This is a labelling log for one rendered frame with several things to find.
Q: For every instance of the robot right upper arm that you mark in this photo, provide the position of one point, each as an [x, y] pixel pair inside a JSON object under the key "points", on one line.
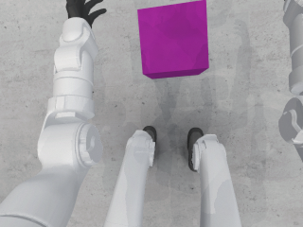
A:
{"points": [[290, 124]]}

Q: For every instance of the robot right forearm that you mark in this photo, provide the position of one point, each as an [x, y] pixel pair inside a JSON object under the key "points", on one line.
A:
{"points": [[293, 19]]}

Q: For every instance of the robot left thigh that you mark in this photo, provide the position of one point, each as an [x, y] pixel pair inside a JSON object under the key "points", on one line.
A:
{"points": [[126, 207]]}

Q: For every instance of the robot left hand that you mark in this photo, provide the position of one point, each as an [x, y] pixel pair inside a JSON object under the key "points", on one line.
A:
{"points": [[80, 9]]}

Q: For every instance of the robot left forearm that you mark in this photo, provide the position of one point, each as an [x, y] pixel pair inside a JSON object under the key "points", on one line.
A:
{"points": [[73, 76]]}

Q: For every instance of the robot thigh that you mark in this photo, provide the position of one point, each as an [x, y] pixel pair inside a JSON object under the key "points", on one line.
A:
{"points": [[218, 201], [126, 207]]}

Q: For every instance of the robot left upper arm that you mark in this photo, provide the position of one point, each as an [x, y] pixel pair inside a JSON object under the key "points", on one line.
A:
{"points": [[66, 152]]}

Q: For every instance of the robot right thigh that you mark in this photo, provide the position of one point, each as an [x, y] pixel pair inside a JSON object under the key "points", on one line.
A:
{"points": [[218, 201]]}

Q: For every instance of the carton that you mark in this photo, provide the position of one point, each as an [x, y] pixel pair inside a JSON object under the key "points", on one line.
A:
{"points": [[173, 40]]}

